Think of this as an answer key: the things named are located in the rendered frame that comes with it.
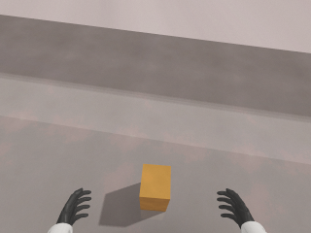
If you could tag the robot right hand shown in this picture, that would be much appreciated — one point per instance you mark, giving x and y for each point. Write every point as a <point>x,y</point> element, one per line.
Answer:
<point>241,213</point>

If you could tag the right robot forearm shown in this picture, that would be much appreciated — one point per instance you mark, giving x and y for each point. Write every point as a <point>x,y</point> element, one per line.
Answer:
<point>252,227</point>

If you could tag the left robot forearm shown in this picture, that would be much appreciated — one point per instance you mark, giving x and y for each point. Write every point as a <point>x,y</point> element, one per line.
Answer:
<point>61,228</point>

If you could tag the carton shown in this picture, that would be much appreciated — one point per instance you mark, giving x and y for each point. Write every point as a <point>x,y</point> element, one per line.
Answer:
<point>155,187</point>

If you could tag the robot left hand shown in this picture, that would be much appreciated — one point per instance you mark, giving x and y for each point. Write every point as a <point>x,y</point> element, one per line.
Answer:
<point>68,213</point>

